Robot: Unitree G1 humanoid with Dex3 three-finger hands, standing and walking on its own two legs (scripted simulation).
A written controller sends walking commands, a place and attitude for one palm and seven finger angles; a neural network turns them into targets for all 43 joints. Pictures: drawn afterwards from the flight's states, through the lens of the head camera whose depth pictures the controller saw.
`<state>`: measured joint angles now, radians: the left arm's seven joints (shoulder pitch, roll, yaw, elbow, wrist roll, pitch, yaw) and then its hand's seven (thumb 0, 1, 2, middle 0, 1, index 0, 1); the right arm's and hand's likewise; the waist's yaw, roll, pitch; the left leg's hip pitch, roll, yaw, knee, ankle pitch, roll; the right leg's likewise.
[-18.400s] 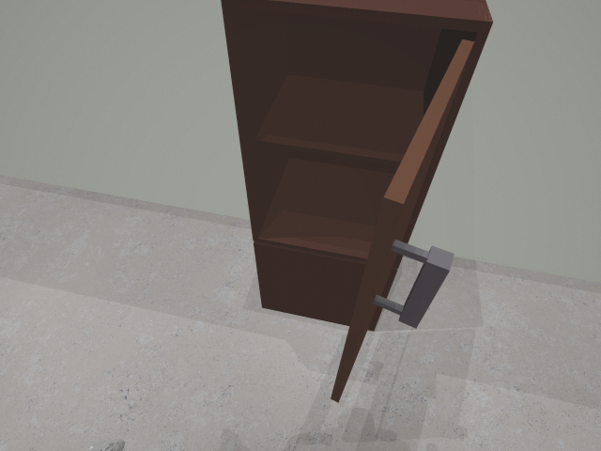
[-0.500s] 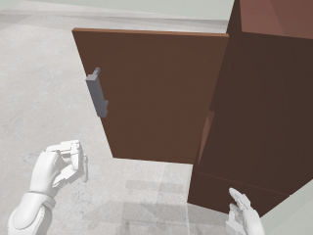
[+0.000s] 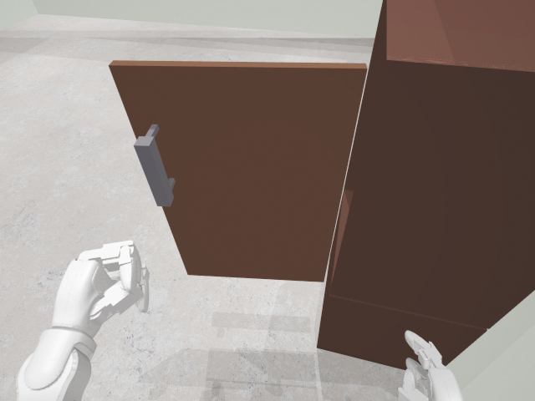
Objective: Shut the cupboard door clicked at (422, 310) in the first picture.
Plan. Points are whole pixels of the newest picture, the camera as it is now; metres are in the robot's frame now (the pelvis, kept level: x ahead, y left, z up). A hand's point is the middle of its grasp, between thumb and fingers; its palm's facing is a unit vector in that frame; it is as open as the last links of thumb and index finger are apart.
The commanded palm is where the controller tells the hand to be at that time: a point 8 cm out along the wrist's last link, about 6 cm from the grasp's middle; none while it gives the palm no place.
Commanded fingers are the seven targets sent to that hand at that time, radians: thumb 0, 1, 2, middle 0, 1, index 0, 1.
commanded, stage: bring the fist close to the handle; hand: left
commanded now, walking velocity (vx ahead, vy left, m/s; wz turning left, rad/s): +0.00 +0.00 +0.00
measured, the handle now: (159, 166) +0.47 +0.24 +0.11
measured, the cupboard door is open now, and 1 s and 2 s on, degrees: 100 100 96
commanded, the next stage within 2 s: push the door shut along its arc in 1.46 s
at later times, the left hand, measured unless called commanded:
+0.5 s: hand (150, 241) +0.30 +0.20 +0.11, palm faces +0.00 -1.00 -0.03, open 3.1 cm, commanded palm +0.27 +0.25 +0.11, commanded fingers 0.00 0.90 0.90 -1.30 -1.50 -1.30 -1.50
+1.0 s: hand (158, 206) +0.37 +0.21 +0.11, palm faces +0.02 -1.00 -0.03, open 3.1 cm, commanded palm +0.34 +0.26 +0.11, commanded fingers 0.00 0.90 0.90 -1.30 -1.50 -1.30 -1.50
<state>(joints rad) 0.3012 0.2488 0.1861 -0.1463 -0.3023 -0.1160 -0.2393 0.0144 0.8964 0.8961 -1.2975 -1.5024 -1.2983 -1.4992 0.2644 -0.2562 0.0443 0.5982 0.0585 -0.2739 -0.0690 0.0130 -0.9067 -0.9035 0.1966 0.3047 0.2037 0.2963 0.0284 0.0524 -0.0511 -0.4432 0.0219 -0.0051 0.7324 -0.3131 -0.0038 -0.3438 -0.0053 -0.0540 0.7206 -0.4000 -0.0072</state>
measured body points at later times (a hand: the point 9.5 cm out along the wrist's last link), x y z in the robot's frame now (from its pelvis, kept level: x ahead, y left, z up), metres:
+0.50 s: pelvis +0.01 +0.00 +0.00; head +0.01 -0.01 +0.45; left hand +0.29 +0.25 +0.12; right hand +0.17 -0.23 -0.08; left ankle +0.04 +0.12 -0.71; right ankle -0.01 -0.11 -0.71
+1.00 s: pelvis +0.01 +0.01 +0.00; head +0.03 +0.00 +0.45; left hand +0.36 +0.26 +0.12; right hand +0.16 -0.24 -0.09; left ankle +0.04 +0.12 -0.71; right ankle -0.01 -0.11 -0.71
